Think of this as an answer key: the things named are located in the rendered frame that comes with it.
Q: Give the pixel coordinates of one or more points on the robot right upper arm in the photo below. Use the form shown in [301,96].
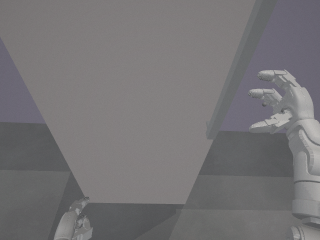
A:
[298,232]

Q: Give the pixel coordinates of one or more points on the fridge door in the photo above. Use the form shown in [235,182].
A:
[126,86]

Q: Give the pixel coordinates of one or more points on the right robot forearm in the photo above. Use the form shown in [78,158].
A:
[304,143]

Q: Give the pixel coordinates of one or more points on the left robot hand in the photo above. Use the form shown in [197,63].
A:
[68,227]

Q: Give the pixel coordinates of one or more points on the handle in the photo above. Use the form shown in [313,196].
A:
[252,34]

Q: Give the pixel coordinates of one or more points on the right robot hand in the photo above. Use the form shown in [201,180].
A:
[297,102]

